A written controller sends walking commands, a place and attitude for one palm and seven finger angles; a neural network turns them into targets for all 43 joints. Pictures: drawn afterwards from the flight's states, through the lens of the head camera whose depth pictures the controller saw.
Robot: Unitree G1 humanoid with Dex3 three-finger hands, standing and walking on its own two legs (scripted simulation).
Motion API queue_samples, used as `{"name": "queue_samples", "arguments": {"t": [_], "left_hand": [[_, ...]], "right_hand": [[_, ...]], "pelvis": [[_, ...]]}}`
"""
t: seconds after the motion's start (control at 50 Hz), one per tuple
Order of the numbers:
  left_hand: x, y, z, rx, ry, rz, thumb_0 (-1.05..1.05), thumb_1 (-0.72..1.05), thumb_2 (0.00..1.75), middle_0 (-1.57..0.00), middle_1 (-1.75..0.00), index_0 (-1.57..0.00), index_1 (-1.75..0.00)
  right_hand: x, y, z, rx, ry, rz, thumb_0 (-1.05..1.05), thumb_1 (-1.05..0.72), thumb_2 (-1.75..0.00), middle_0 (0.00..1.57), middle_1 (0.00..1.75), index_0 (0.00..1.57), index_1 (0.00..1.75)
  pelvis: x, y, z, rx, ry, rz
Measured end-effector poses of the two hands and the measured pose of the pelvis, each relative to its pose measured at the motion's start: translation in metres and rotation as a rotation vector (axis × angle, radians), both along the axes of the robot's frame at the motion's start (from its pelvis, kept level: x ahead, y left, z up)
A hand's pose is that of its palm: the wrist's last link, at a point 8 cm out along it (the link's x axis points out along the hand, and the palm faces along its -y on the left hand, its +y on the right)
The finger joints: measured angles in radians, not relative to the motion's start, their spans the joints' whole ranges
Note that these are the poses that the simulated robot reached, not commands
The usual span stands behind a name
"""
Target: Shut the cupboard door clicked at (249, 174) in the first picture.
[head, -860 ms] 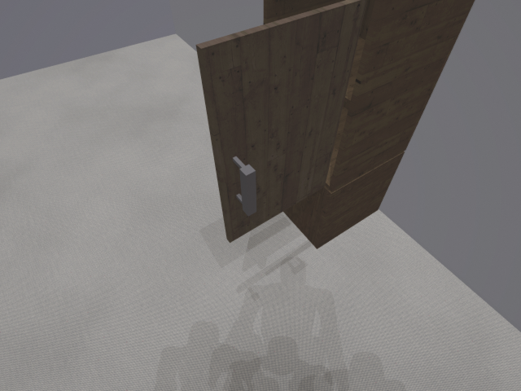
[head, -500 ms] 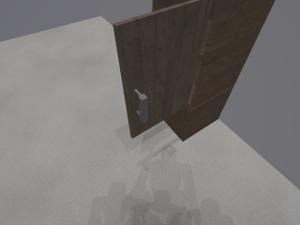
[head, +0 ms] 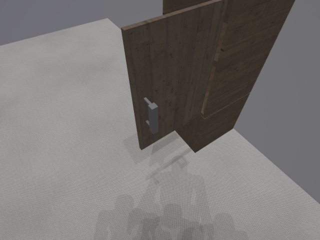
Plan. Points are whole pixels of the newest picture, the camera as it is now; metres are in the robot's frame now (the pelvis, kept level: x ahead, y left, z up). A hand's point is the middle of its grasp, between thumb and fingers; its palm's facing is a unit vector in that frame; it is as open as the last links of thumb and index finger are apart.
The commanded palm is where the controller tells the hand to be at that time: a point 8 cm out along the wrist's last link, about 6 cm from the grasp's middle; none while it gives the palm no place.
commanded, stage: walk to a spot facing it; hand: left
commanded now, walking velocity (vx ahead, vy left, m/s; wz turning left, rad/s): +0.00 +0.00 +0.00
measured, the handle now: (150, 115) +0.56 +0.07 -0.09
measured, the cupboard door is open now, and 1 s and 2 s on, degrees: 92 92 92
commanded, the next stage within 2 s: none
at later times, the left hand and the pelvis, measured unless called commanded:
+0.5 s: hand out of the picture +0.07 +0.16 -0.18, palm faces -0.10 -0.95 -0.29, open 7.3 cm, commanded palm none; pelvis -0.01 -0.04 -0.03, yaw -11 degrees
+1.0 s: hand out of the picture +0.14 +0.12 -0.17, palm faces -0.35 -0.90 -0.27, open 7.3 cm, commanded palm none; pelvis +0.02 -0.06 +0.00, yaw -27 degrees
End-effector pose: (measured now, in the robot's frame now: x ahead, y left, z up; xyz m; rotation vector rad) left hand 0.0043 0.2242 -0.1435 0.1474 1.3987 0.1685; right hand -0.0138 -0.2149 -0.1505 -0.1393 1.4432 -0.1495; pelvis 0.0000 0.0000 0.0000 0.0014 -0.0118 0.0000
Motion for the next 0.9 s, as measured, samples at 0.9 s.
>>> {"name": "queue_samples", "arguments": {"t": [0.9], "left_hand": [[0.12,-0.071,0.016,0.059,-0.079,-0.362,0.0,0.9,0.9,-0.2,-0.3,-0.21,-0.3]], "right_hand": [[0.067,-0.132,0.017,-0.114,-0.326,-0.299,0.01,-0.9,-0.9,0.2,0.3,0.2,0.3]], "pelvis": [[0.004,-0.066,-0.001,0.048,0.05,-0.417]]}}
